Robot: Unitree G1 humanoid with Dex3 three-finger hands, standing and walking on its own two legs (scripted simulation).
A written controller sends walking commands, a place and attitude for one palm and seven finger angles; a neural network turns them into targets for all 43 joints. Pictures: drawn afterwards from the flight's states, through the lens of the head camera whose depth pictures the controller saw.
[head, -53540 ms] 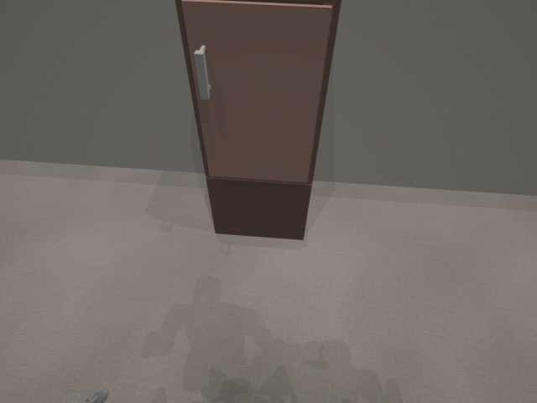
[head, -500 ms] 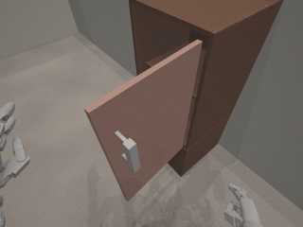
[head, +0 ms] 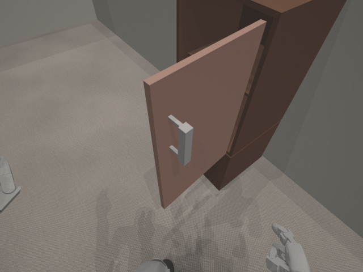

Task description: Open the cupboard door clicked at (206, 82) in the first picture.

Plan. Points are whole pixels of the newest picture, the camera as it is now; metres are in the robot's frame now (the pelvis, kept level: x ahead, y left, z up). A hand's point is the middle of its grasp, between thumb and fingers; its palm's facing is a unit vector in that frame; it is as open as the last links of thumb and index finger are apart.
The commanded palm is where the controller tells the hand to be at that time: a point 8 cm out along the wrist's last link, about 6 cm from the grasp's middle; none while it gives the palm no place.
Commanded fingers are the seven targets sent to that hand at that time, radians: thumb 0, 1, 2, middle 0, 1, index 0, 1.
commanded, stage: step back with the hand held close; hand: left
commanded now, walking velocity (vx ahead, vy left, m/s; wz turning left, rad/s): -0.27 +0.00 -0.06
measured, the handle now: (178, 140) +0.39 +0.04 +0.06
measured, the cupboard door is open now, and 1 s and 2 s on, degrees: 95 95 95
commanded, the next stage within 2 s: stop stepping back and stand still in 0.24 s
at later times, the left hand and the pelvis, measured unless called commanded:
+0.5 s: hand out of the picture +0.09 +0.26 +0.19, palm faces +0.32 -0.82 -0.47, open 7.4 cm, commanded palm +0.03 +0.32 +0.19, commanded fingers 0.00 0.90 0.90 -0.20 -0.30 -0.20 -0.30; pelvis -0.13 +0.02 +0.01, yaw -3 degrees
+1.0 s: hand out of the picture +0.03 +0.26 +0.19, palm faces +0.35 -0.80 -0.50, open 7.4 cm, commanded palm -0.04 +0.31 +0.19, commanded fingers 0.00 0.90 0.90 -0.20 -0.30 -0.20 -0.30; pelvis -0.20 +0.02 +0.00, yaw -4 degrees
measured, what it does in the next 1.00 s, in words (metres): walks backwards: left foot, then right foot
